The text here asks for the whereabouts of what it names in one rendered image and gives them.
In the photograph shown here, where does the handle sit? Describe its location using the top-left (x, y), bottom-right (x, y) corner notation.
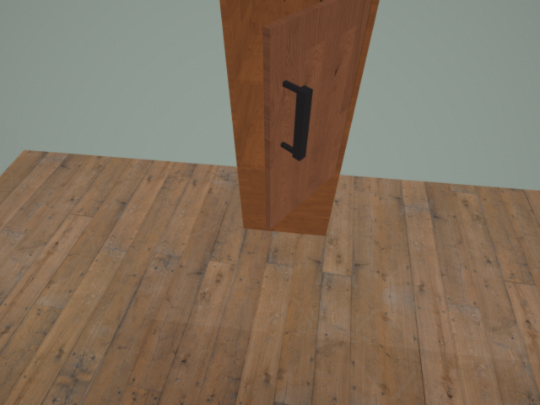
top-left (281, 80), bottom-right (313, 161)

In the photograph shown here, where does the cupboard door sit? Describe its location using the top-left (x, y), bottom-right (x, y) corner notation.
top-left (262, 0), bottom-right (372, 229)

